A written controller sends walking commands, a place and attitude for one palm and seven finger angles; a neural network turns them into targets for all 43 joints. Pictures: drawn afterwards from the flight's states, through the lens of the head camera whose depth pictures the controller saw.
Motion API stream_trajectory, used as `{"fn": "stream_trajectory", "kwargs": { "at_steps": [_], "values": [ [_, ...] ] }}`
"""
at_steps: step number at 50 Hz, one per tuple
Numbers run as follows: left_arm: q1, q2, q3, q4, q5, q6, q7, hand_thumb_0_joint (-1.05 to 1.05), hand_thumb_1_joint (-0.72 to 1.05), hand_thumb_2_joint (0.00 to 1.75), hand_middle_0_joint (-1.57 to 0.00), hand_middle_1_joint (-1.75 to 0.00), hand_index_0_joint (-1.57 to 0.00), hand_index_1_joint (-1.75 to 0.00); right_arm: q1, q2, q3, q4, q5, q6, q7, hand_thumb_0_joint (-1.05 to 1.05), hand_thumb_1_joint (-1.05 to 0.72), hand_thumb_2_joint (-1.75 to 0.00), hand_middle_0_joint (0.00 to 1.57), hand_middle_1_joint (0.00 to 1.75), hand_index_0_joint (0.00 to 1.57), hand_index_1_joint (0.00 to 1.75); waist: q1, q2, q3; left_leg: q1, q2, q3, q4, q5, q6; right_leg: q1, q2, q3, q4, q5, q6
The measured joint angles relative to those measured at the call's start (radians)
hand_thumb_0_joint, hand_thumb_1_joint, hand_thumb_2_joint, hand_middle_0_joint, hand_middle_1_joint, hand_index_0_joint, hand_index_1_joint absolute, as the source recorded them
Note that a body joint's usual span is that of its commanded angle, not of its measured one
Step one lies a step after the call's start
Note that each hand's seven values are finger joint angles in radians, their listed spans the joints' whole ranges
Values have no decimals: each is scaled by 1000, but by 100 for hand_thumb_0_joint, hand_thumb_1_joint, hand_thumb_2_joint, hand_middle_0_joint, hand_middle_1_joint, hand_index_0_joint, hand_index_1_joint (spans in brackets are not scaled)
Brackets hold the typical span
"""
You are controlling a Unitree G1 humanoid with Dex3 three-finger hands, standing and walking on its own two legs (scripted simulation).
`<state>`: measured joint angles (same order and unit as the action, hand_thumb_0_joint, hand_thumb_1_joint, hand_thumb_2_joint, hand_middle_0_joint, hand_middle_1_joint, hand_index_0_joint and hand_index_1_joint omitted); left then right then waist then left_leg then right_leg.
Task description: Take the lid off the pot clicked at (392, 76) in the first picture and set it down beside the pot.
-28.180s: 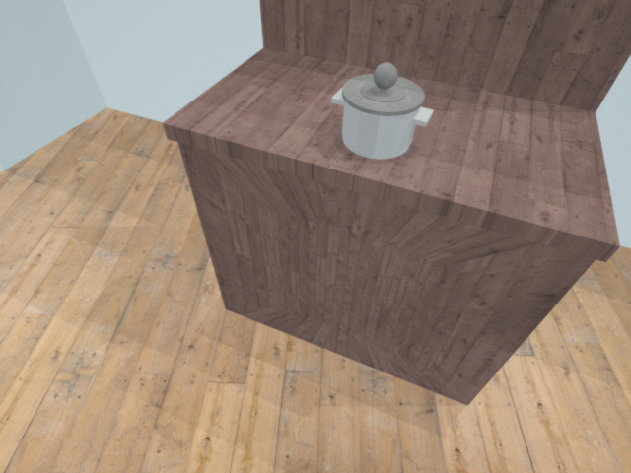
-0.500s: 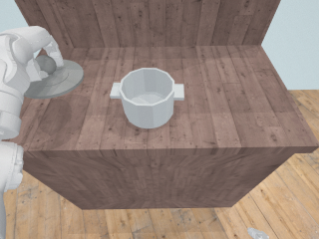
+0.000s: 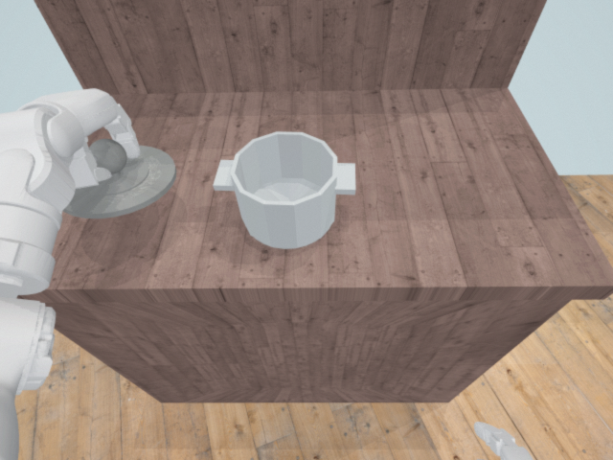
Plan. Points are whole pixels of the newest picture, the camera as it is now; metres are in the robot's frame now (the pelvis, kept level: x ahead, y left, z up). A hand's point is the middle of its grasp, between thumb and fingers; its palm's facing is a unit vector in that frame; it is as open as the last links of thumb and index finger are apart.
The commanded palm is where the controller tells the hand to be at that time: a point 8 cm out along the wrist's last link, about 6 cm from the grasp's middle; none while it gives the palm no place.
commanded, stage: lower the lid onto the table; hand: left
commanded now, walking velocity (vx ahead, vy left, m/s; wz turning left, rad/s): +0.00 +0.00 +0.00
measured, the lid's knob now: (107, 156) +0.46 +0.27 +0.15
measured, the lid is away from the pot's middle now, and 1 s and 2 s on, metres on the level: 0.23 0.24 0.23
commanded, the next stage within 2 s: open the fingers wide in 1.20 s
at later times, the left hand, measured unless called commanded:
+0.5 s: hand (107, 178) +0.44 +0.27 +0.13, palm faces -0.42 -0.10 -0.90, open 7.8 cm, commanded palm +0.44 +0.27 +0.21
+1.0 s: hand (110, 193) +0.44 +0.28 +0.11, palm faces -0.45 -0.09 -0.89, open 7.8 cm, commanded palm +0.45 +0.28 +0.18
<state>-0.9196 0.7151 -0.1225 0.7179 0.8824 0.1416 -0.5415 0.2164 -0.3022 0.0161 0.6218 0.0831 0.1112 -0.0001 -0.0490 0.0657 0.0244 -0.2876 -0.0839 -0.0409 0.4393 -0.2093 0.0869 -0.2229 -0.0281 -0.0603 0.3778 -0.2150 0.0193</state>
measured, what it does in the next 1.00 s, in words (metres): stands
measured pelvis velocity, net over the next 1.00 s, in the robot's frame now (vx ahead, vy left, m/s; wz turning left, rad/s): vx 0.00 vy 0.00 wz -0.01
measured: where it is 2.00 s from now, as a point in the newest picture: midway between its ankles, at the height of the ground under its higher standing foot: outside the picture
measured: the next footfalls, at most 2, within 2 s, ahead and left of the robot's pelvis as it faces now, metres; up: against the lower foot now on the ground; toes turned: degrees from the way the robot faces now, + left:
none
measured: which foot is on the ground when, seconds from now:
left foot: down 0.00-1.00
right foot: down 0.00-1.00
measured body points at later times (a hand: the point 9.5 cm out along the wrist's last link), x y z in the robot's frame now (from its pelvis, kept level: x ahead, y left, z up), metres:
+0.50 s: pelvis +0.00 -0.01 +0.00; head +0.04 -0.02 +0.45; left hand +0.45 +0.27 +0.19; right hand +0.09 -0.28 -0.12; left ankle +0.00 +0.06 -0.74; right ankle -0.02 -0.14 -0.74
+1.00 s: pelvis +0.00 +0.00 +0.00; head +0.05 +0.00 +0.44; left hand +0.46 +0.28 +0.16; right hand +0.08 -0.27 -0.12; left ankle +0.00 +0.06 -0.74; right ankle -0.02 -0.14 -0.74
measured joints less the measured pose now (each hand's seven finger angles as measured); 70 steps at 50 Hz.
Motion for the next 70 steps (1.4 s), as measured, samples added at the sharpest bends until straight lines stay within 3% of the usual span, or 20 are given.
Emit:
{"fn": "stream_trajectory", "kwargs": {
  "at_steps": [13,34,49,65,70],
  "values": [
    [0,8,-8,57,1,-32,14,-2,3,122,-117,-57,-87,-45,-2,-3,3,13,-3,5,-13,1,-91,-90,20,30,20,30,-9,-9,-1,-12,10,-10,17,-7,-11,-7,11,-9,9,-4,-8],
    [72,27,49,93,-1,-118,42,-2,4,121,-117,-57,-86,-45,42,-9,-8,24,-5,23,-17,1,-91,-90,20,30,20,30,-37,-9,-7,-31,19,8,32,-17,-10,-30,19,10,17,-4,-7],
    [24,5,1,189,12,-159,77,-2,3,121,-118,-57,-87,-45,39,3,0,33,-5,17,-33,1,-91,-90,20,30,20,30,-27,-22,-13,-60,11,4,47,-19,-3,-54,12,6,29,-7,-6],
    [-26,-8,-13,311,26,-173,105,1,2,120,-122,-59,-88,-47,69,3,-7,56,-6,47,-23,1,-91,-90,20,30,20,30,-40,-19,-41,-100,7,15,73,-35,6,-97,8,17,55,-20,1],
    [50,19,53,241,56,-261,152,1,3,120,-122,-60,-87,-48,77,9,-4,36,-17,67,-36,1,-91,-90,20,30,20,30,-44,-23,-47,-117,15,30,83,-42,6,-120,15,32,67,-22,0]
  ]
}}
